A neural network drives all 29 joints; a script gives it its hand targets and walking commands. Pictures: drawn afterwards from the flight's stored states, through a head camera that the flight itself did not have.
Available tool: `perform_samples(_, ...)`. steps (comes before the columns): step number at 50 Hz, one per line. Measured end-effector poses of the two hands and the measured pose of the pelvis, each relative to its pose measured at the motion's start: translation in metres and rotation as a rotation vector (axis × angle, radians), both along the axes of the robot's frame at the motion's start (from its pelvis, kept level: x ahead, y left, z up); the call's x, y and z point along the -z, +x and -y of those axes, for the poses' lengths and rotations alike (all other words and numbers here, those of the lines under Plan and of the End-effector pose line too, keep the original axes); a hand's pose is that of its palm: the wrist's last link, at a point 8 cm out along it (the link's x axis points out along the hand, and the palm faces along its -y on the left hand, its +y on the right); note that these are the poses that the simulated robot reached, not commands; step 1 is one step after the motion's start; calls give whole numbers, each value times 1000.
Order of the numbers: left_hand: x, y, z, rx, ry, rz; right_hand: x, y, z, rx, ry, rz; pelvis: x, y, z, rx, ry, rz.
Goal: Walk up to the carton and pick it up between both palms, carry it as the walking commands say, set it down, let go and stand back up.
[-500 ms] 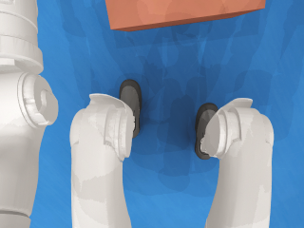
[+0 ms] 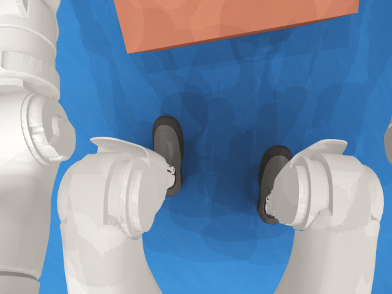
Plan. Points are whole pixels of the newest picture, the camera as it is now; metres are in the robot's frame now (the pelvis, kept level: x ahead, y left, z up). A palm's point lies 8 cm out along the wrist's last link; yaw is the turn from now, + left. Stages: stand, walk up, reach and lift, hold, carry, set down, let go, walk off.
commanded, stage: reach and lift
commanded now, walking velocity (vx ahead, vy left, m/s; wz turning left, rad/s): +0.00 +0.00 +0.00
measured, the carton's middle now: out of the picture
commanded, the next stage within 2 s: none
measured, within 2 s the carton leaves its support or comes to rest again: leaves its support in 1.64 s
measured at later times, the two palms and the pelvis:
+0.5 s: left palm out of the picture +0.54 +0.24 -0.18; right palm out of the picture +0.58 -0.17 -0.18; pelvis -0.01 +0.00 +0.00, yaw +0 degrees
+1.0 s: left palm out of the picture +0.54 +0.22 -0.18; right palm out of the picture +0.58 -0.15 -0.19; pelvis -0.01 +0.00 +0.01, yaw +0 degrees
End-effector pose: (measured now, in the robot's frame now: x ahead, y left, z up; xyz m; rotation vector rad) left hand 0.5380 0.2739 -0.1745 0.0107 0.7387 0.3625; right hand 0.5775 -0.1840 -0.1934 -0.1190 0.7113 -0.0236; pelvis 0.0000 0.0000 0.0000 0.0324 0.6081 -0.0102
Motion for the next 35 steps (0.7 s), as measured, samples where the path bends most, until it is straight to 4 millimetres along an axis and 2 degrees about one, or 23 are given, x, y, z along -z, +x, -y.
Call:
perform_samples(5,7,-7,0,11,-12,-36,-9,8,-7,-10,-6,20,3,-1,-2,-1,-1,8)
perform_samples(8,11,-10,1,22,-14,-66,-8,4,-5,1,-14,-2,2,-2,-4,-2,-4,5)
perform_samples(12,4,-4,4,36,-6,-28,-2,-3,-2,13,-13,-20,-1,-4,-5,-3,-6,2)
perform_samples(17,2,-1,17,36,-49,-14,-1,-10,-4,-7,-15,-35,-3,-7,-5,-4,-5,3)
perform_samples(26,7,-1,30,43,-64,-37,-14,4,-15,-26,5,1,-5,-7,-2,-1,-1,-3)
perform_samples(32,10,1,36,61,-59,-43,-6,3,-28,-50,13,-18,-7,-5,0,1,1,-14)
perform_samples(35,11,3,41,71,-60,-41,-3,2,-28,-46,5,-11,-8,-5,0,-2,-1,-18)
